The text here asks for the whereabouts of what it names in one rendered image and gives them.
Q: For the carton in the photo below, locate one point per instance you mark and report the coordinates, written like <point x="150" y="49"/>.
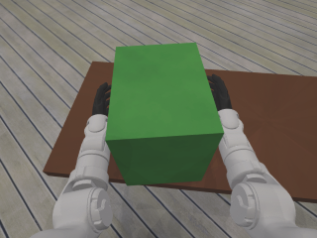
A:
<point x="163" y="125"/>

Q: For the robot right forearm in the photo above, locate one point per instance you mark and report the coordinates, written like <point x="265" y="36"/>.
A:
<point x="238" y="155"/>

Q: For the right robot hand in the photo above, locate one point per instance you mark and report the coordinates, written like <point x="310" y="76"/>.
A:
<point x="220" y="93"/>

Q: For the table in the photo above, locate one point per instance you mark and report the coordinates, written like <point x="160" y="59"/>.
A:
<point x="278" y="111"/>

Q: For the robot left forearm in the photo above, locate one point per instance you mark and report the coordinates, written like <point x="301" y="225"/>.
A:
<point x="93" y="159"/>

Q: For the left robot hand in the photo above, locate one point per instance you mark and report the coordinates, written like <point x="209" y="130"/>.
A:
<point x="100" y="103"/>

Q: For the left robot upper arm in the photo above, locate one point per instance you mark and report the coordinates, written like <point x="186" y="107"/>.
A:
<point x="83" y="213"/>

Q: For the right robot upper arm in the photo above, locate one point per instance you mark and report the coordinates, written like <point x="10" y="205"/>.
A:
<point x="266" y="210"/>

